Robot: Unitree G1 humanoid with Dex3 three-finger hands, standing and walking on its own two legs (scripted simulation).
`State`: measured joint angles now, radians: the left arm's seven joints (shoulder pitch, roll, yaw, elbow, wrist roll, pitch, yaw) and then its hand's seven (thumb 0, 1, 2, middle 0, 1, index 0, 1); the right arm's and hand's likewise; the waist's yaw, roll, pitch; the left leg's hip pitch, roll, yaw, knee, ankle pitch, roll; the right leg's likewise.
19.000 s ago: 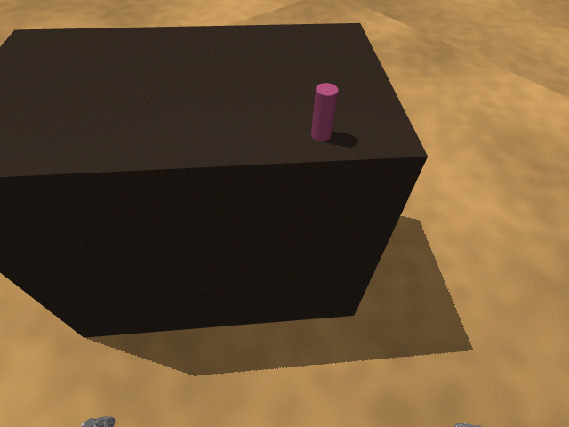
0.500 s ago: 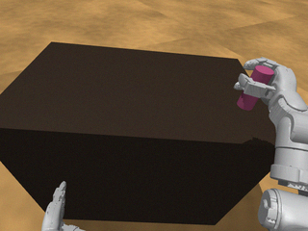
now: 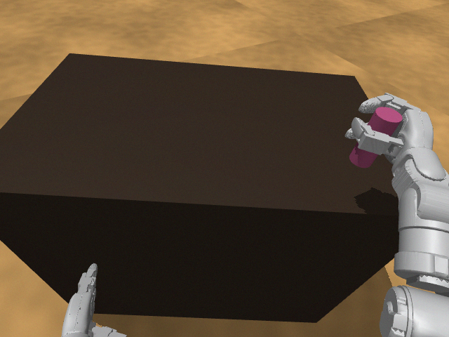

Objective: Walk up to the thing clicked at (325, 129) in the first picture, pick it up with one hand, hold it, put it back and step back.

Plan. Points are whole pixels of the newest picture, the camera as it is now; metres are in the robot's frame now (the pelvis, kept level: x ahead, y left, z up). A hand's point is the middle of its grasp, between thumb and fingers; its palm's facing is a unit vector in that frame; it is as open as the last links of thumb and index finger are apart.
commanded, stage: crouch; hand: right
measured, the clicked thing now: (373, 139) +0.39 -0.24 +0.18
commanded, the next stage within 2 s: lower in 0.04 s
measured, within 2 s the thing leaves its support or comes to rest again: rests again in 1.04 s
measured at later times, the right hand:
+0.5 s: hand (357, 151) +0.39 -0.23 +0.15, palm faces +0.21 +0.98 +0.01, open 5.0 cm
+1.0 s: hand (348, 166) +0.39 -0.22 +0.11, palm faces +0.17 +0.98 +0.02, open 5.0 cm
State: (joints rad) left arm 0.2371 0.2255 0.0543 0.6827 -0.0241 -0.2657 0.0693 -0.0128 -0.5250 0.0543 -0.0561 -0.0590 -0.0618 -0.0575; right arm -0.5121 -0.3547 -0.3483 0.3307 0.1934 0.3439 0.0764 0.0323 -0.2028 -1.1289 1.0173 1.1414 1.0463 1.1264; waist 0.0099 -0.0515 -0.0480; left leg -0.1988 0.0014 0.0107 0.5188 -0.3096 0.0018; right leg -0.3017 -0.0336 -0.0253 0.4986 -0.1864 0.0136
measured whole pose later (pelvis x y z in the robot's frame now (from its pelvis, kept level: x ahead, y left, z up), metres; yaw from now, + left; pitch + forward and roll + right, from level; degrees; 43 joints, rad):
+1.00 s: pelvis +0.00 +0.00 +0.00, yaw +1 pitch +2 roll +0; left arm 0.22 0.22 0.05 0.65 -0.02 -0.14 0.08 -0.01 -0.53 0.06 -0.06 -0.05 -0.06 -0.06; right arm -0.42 -0.33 -0.32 0.62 0.21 -0.08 0.12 0.03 -0.21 -1.12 1.01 1.14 1.04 1.13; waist 0.03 -0.01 -0.04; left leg -0.26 0.00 0.00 0.53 -0.30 0.00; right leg -0.36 -0.04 -0.04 0.51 -0.19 0.01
